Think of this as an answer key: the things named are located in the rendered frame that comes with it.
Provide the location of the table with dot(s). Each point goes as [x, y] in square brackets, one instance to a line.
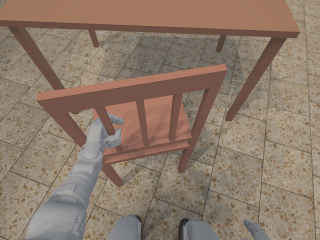
[251, 18]

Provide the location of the robot left upper arm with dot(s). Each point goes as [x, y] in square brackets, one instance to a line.
[58, 221]

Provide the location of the robot right hand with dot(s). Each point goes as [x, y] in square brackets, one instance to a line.
[256, 230]

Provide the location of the robot left thigh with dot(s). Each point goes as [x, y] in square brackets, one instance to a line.
[126, 228]

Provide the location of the left robot shin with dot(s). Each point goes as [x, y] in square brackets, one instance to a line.
[130, 215]

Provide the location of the robot left forearm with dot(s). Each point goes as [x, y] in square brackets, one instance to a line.
[80, 181]

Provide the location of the robot left hand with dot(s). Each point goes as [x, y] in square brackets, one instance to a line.
[97, 132]

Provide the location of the chair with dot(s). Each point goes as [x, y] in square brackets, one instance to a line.
[155, 121]

